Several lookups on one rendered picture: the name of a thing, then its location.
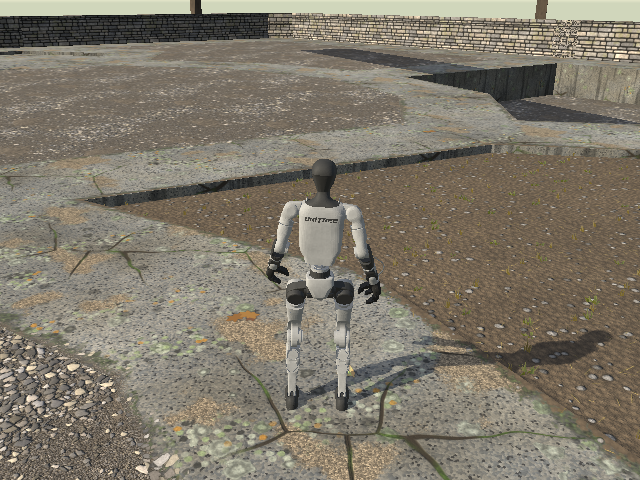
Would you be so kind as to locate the left robot upper arm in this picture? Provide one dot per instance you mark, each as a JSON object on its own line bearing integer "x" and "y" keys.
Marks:
{"x": 290, "y": 211}

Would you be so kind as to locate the left robot forearm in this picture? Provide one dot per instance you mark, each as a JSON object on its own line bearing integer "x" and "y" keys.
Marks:
{"x": 275, "y": 258}

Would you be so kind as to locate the robot left hand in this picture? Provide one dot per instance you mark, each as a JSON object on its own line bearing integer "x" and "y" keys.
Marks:
{"x": 272, "y": 277}

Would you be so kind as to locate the robot right hand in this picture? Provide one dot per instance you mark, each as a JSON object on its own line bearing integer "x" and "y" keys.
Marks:
{"x": 375, "y": 289}

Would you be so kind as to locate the right robot forearm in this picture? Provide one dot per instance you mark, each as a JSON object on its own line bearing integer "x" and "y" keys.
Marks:
{"x": 369, "y": 268}

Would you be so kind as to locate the robot right thigh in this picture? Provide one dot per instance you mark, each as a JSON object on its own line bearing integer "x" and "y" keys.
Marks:
{"x": 343, "y": 298}

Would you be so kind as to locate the left robot shin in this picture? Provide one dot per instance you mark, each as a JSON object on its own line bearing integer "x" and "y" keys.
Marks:
{"x": 292, "y": 364}

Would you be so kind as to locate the right robot upper arm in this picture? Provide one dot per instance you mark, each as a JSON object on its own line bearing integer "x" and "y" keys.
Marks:
{"x": 354, "y": 214}

